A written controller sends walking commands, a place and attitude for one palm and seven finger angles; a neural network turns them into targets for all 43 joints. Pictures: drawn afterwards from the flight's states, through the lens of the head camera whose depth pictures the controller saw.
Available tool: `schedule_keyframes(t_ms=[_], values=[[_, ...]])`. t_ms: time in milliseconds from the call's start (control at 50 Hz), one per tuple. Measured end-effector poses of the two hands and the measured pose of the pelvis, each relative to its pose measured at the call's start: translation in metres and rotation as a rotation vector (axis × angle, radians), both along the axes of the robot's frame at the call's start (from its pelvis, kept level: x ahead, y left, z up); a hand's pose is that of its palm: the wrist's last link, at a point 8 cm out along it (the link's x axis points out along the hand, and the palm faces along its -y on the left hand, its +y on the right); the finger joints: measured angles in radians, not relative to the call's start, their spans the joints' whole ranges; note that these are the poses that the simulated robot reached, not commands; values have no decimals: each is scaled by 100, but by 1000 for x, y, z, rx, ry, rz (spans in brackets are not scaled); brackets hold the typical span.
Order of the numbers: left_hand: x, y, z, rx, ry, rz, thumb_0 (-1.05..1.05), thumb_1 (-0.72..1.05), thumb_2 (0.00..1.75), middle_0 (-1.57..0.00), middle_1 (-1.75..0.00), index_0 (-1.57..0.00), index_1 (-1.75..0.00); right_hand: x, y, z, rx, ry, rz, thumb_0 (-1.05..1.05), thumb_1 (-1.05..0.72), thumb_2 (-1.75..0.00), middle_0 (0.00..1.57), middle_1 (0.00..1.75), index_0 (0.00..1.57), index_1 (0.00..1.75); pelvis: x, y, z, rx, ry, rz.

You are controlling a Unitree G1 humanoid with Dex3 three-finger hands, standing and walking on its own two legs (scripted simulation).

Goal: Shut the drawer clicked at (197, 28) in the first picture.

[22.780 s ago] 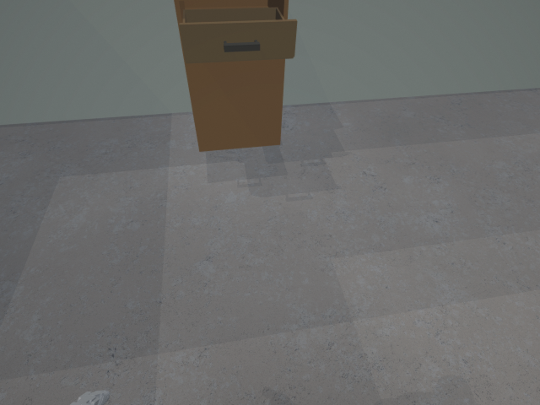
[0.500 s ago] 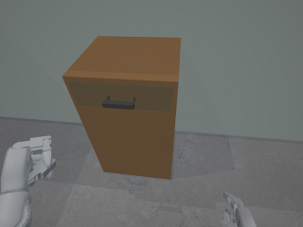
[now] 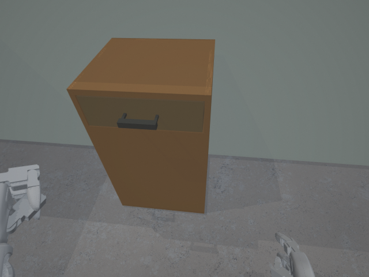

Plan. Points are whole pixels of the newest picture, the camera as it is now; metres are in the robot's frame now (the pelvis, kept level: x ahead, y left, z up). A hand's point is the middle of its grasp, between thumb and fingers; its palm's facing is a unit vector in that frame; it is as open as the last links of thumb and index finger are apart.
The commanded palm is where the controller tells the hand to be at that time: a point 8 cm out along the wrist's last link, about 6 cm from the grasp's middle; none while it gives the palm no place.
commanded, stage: step back with the hand held close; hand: left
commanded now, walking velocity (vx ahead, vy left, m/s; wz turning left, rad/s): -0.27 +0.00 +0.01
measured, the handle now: (139, 120) +0.62 +0.23 -0.04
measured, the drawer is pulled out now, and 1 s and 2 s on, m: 0.00 0.00 0.00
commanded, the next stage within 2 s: stop stepping back and stand still in 1.32 s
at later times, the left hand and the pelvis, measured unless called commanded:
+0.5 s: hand (3, 241) +0.13 +0.28 +0.15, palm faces +0.35 -0.80 -0.48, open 3.2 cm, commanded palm +0.07 +0.31 +0.17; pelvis -0.06 +0.03 -0.01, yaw -1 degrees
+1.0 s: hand out of the picture +0.08 +0.27 +0.16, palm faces +0.32 -0.81 -0.50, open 3.2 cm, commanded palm +0.01 +0.31 +0.17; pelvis -0.12 +0.03 -0.01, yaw -1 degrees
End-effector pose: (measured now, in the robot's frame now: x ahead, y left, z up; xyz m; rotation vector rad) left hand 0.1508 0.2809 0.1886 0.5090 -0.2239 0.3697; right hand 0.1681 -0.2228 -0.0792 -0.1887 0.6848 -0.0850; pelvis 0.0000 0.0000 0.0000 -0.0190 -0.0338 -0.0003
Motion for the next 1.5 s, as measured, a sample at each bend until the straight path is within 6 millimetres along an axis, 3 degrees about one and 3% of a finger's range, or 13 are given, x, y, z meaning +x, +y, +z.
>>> schedule_keyframes(t_ms=[100, 200, 400, 600, 760, 880, 980, 1080, 1180, 1260, 1360, 1440, 1500], values=[[9, 4, -13, 4, 78, -33, 1, 89, 89, -140, -160, -140, -160, -13, -9, -3, -14, 60, -68, 1, -91, -90, 20, 30, 20, 30, -5, 9, 1, 6, 37, -15], [3, 7, -27, -1, 166, -74, 1, 89, 89, -140, -160, -140, -160, -29, -12, -4, -38, 102, -120, 1, -91, -90, 20, 30, 20, 29, -12, 18, 0, 10, 56, -20], [-37, 29, -8, 51, 51, -59, 2, 88, 89, -140, -160, -140, -160, -44, 13, 7, -55, 54, -87, 1, -91, -90, 20, 30, 20, 29, -42, 31, -3, 11, 45, -14], [-79, 34, -20, 31, 23, -28, 1, 88, 89, -140, -160, -140, -160, -72, 32, 4, -43, 9, -29, 1, -91, -90, 20, 30, 21, 30, -78, 36, -10, -8, 37, -4], [-91, 40, -20, 18, -53, -73, 1, 88, 89, -140, -160, -141, -160, -114, 27, 1, -116, 77, -51, 1, -91, -90, 20, 30, 21, 30, -96, 45, -13, -33, 38, 10], [-100, 51, -2, 111, -79, -56, 2, 88, 89, -140, -160, -141, -160, -128, 30, 2, -112, 98, -54, 1, -91, -90, 20, 30, 20, 30, -101, 43, -9, -49, 88, 39], [-104, 38, -9, 99, -39, -90, 1, 89, 89, -140, -160, -140, -160, -125, 30, -2, -95, 87, -9, 1, -91, -90, 20, 30, 21, 30, -117, 34, -10, -15, 163, -10], [-112, 1, -21, 108, 43, -223, 2, 89, 89, -140, -160, -140, -160, -133, 22, -13, -58, 60, 28, 1, -91, -90, 20, 30, 21, 30, -161, 21, -15, 1, 158, -57], [-147, -25, 2, 181, 28, -332, 2, 88, 89, -140, -160, -140, -160, -170, 8, -9, -13, 63, -36, 1, -91, -89, 20, 30, 21, 30, -187, 9, -14, -28, 109, -53], [-178, -10, 15, 198, -21, -262, 1, 88, 89, -140, -160, -140, -160, -196, -4, 6, -50, 72, -83, 1, -91, -90, 20, 30, 21, 30, -189, 5, -9, 6, 115, -58], [-200, 11, -2, 73, -23, -137, 1, 88, 89, -140, -160, -140, -160, -220, -15, 15, -100, 28, -88, 1, -91, -90, 20, 30, 20, 29, -220, 12, -4, 8, 79, -55], [-228, 1, -21, -9, 43, -129, 1, 89, 89, -140, -160, -140, -160, -251, -15, 20, -90, -20, -73, 1, -91, -90, 20, 30, 20, 29, -255, 10, -4, 2, 37, -54], [-261, -12, -23, 2, 57, -153, 2, 89, 89, -140, -160, -140, -160, -279, -14, 20, -73, -38, -71, 1, -91, -90, 20, 30, 20, 29, -278, 2, -8, 0, 12, -46]])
